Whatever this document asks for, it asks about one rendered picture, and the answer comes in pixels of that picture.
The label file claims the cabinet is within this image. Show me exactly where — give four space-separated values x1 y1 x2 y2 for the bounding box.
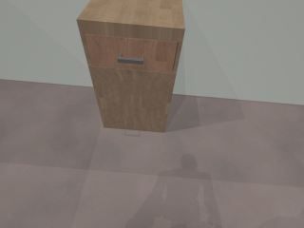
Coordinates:
76 0 185 133

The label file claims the drawer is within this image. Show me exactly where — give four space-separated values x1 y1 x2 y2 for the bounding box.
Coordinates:
85 33 178 73

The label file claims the handle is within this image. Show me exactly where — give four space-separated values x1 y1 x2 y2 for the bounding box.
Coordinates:
117 53 144 65

